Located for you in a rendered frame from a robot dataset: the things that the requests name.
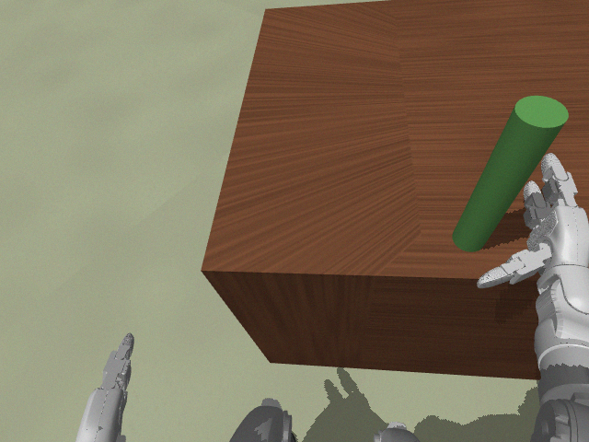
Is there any right robot hand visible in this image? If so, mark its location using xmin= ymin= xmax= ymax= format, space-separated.
xmin=477 ymin=153 xmax=589 ymax=288

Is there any can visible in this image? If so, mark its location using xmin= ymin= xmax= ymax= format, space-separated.
xmin=452 ymin=96 xmax=569 ymax=252

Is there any left robot hand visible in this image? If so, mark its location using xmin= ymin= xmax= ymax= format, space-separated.
xmin=75 ymin=333 xmax=134 ymax=442

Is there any right robot arm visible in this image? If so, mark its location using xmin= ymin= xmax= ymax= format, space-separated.
xmin=530 ymin=264 xmax=589 ymax=442

